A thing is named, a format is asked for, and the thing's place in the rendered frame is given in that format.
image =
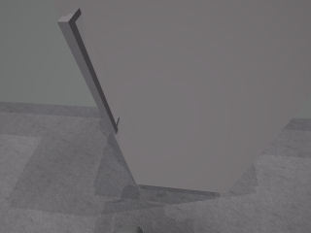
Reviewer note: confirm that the handle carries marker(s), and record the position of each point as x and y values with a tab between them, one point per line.
70	31

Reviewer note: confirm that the fridge door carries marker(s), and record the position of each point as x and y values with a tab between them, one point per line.
201	87

